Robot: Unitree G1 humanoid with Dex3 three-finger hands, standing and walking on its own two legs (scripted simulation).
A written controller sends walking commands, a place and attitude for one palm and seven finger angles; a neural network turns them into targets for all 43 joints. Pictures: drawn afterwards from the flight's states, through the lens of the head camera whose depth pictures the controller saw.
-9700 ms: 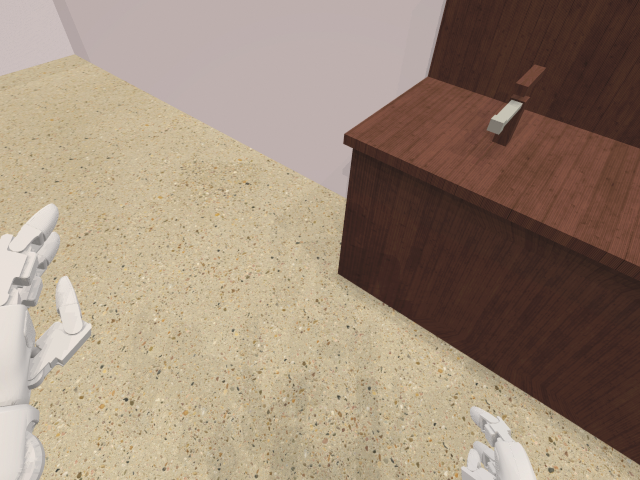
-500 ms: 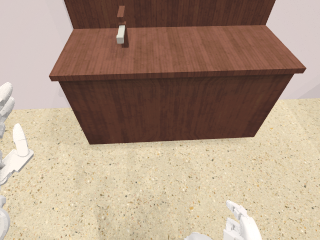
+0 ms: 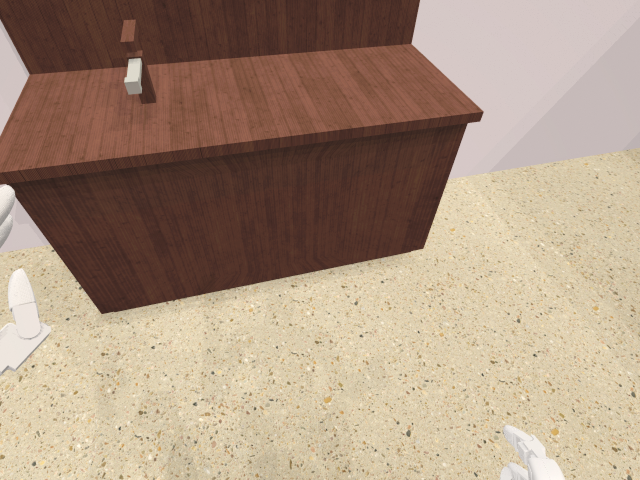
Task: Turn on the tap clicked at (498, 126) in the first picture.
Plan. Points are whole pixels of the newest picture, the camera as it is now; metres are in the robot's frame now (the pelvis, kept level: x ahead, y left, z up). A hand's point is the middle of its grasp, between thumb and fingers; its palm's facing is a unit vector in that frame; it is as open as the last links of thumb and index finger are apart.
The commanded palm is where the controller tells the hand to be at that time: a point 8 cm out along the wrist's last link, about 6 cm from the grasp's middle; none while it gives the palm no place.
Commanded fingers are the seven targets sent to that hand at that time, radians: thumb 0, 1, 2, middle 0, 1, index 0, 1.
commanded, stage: take the last steps up to it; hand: left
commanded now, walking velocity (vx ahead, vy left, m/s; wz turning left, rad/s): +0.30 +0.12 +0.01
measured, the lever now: (133, 85) +0.87 +0.45 +0.06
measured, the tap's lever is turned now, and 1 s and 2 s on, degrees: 0 0 0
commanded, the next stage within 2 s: none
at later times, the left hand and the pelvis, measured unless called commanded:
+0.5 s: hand (84, 291) +0.25 +0.24 +0.17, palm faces +0.36 -0.78 -0.51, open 7.4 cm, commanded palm +0.20 +0.28 +0.18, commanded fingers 0.00 0.90 0.90 -0.20 -0.30 -0.20 -0.30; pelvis +0.04 +0.00 +0.01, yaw +1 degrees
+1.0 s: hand (79, 193) +0.38 +0.30 +0.18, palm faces +0.38 -0.77 -0.52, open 7.4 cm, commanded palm +0.33 +0.33 +0.18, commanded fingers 0.00 0.90 0.90 -0.20 -0.30 -0.20 -0.30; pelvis +0.16 +0.05 -0.01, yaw -1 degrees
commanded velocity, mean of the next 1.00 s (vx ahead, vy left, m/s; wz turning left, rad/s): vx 0.30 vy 0.11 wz -0.02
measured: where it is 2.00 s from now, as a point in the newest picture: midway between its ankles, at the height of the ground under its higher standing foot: (272, 437)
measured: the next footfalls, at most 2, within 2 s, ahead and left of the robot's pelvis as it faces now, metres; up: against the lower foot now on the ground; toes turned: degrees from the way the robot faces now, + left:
right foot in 0.18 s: +0.06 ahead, -0.13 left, +0.00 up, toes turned -7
left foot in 0.60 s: +0.14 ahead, +0.14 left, +0.00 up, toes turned +10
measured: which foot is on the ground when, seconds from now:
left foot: down 0.00-0.20, up 0.22-0.58, down 0.60-1.00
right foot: up 0.00-0.16, down 0.18-0.62, up 0.64-0.96, down 0.98-1.00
